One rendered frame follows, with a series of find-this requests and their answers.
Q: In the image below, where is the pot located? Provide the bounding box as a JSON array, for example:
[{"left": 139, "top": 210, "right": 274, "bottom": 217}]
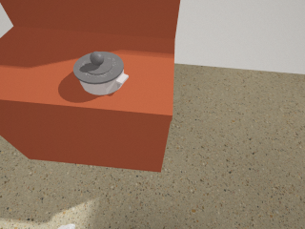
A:
[{"left": 80, "top": 70, "right": 129, "bottom": 95}]

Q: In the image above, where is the table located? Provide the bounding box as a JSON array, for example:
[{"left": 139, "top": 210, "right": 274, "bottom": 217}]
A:
[{"left": 0, "top": 0, "right": 180, "bottom": 173}]

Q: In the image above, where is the knob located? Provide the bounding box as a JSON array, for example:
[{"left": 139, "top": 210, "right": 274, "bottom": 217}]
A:
[{"left": 90, "top": 52, "right": 104, "bottom": 66}]

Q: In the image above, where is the lid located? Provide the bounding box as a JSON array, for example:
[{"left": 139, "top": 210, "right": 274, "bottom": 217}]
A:
[{"left": 73, "top": 52, "right": 124, "bottom": 85}]

